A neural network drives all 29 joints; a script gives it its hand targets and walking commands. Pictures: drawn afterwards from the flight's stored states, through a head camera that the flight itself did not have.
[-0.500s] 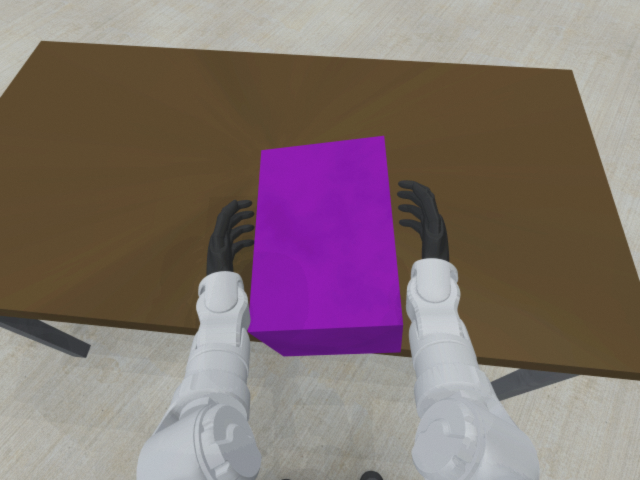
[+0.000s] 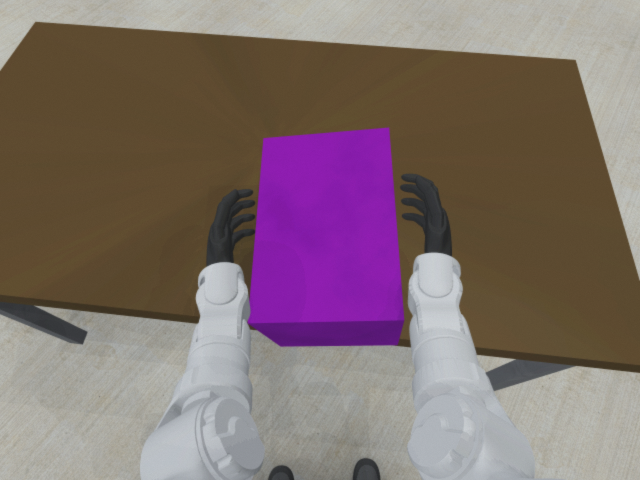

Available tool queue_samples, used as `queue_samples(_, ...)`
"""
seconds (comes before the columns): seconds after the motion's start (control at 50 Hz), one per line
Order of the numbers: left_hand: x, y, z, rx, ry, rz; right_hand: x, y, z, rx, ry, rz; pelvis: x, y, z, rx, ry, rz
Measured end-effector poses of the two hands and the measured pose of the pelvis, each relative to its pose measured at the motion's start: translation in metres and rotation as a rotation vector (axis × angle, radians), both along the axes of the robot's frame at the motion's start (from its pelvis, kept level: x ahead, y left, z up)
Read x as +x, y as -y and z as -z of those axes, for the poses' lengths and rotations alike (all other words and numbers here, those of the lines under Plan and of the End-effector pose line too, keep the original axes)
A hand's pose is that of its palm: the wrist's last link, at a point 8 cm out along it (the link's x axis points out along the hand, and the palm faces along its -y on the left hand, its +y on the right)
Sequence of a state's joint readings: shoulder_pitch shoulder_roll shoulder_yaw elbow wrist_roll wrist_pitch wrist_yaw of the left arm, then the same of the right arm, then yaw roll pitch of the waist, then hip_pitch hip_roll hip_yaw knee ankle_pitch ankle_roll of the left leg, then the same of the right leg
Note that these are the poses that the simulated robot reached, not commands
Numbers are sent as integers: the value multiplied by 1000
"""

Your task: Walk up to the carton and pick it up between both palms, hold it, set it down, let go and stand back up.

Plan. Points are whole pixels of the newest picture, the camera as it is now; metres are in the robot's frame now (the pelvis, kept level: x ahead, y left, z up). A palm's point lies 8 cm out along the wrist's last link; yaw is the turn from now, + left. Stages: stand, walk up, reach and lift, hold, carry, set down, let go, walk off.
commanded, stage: set down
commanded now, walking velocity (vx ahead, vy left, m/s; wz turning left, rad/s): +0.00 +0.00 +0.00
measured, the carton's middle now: (331, 243) +0.44 -0.01 -0.08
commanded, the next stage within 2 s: none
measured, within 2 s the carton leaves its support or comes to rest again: rests again in 1.40 s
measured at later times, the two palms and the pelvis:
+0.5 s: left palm (226, 251) +0.40 +0.13 -0.01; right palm (435, 241) +0.40 -0.14 +0.01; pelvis +0.00 +0.00 +0.00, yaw +0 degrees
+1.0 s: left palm (239, 248) +0.41 +0.12 -0.02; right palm (444, 246) +0.40 -0.16 -0.01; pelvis +0.00 +0.00 +0.00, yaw -1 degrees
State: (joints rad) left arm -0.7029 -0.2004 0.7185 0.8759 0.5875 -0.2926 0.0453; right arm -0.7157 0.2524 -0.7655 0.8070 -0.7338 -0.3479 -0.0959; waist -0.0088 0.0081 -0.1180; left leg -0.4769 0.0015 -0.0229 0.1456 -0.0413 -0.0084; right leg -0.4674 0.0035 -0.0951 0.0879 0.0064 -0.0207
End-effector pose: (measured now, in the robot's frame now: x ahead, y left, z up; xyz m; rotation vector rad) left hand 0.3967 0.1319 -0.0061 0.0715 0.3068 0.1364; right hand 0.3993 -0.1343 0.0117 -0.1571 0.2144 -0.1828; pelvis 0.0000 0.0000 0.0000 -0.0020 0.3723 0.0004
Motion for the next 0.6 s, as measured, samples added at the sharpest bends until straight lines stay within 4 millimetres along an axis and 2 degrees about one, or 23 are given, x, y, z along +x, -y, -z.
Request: queue_samples(0.6, 6, 4, 5, -6, 25, 33, 3, 7, 9, -14, -11, -2, 2, -3, 1, 0, -14, 4)
